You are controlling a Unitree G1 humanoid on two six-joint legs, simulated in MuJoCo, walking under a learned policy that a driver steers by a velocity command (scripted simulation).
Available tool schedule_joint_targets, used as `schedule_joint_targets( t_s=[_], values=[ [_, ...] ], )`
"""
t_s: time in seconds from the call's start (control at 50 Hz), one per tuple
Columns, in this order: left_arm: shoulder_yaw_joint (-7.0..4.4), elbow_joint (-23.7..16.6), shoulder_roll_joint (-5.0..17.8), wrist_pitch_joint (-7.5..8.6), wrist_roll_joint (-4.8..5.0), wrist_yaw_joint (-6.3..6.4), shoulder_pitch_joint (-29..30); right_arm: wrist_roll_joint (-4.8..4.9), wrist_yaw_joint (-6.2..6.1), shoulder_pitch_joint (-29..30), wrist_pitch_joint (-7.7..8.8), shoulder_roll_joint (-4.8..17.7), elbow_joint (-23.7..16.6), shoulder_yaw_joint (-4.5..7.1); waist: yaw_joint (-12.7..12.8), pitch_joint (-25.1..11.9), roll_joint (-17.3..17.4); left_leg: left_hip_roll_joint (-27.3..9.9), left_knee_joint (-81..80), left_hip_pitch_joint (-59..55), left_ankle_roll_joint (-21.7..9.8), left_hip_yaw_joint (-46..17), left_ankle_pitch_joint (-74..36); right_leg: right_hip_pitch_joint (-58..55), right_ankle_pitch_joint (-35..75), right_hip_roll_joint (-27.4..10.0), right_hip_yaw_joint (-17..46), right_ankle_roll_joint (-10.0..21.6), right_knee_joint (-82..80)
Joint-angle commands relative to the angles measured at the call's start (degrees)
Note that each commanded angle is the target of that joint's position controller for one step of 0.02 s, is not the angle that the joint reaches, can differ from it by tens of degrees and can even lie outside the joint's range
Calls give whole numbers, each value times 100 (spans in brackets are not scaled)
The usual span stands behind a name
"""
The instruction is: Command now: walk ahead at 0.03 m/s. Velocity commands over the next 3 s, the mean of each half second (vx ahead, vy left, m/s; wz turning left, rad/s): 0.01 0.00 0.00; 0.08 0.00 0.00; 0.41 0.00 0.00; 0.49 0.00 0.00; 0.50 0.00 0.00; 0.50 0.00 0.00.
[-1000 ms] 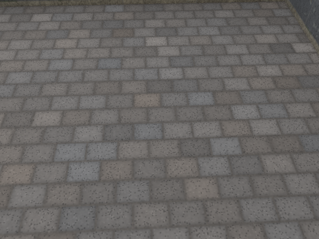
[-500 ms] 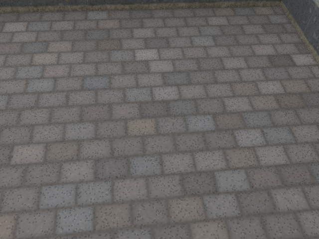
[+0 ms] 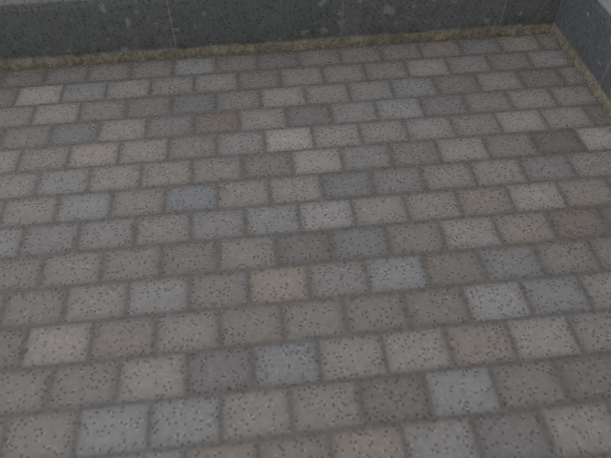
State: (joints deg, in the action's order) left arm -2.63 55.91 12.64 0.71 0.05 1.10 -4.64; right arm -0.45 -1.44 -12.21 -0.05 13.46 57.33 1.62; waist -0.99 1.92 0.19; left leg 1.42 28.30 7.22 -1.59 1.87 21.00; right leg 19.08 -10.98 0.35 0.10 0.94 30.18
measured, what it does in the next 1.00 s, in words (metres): stands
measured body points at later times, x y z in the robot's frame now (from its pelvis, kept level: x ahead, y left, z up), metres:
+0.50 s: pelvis -0.01 +0.00 +0.00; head +0.00 +0.00 +0.45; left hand +0.08 +0.25 -0.14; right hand -0.01 -0.25 -0.15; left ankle -0.06 +0.10 -0.73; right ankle +0.05 -0.11 -0.73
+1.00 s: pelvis +0.03 -0.02 +0.00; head +0.03 -0.03 +0.45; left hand +0.11 +0.24 -0.14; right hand -0.03 -0.27 -0.15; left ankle -0.07 +0.10 -0.73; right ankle +0.05 -0.12 -0.71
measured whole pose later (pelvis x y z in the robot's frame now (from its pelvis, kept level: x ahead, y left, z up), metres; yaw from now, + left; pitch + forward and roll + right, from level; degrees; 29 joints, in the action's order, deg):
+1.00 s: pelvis +0.03 -0.02 +0.00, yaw +0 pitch +0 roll +0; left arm -2.8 62.6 13.0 2.9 1.7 0.0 -9.2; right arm 0.9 -1.9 -24.4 3.4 12.3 61.6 2.8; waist -1.9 -0.3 1.4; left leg -0.5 24.7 2.6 -1.1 1.6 22.1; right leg 22.5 -23.3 -0.6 -2.8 3.9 43.8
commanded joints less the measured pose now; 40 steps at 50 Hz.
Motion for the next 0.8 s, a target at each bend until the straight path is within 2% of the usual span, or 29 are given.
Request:
schedule_joint_targets(
  t_s=[0.02, 0.36, 0.78, 0.8],
  values=[
    [-131, -168, 687, 21, 5, 36, 137, 3, -26, -316, 13, 543, -67, 110, -10, -505, -79, -338, -384, 518, -61, -270, -1396, -1040, 1936, -466, 504, 476, -176],
    [-103, 249, 605, -101, -13, 92, 145, -17, -72, -595, 103, 387, 238, 37, 68, -12, -36, -405, -735, 976, -77, -304, -285, -977, 579, -295, 445, 296, -487],
    [-44, 533, 518, -95, 1, 117, -153, 1, -78, -1072, 164, 180, 373, -7, 90, 35, 6, -389, -793, 961, -87, -260, -429, -925, 610, -248, 432, 287, -521],
    [-26, 597, 453, -101, 1, 116, -262, 3, -78, -1206, 159, 139, 436, -13, 77, -74, 42, -381, -893, 922, -116, -261, 136, -963, 8, -176, 358, 282, -516]
  ],
)
Next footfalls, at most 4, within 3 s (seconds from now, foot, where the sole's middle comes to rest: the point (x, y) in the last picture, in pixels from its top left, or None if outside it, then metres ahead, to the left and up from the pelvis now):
1.60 left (280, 454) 0.50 0.09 -0.77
2.16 right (381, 328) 0.81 -0.16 -0.77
2.70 left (285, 233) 1.12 0.08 -0.77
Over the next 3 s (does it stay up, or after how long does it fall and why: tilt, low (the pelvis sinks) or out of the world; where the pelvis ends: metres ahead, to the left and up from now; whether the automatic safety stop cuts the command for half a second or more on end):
stays up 1.10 0.00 0.02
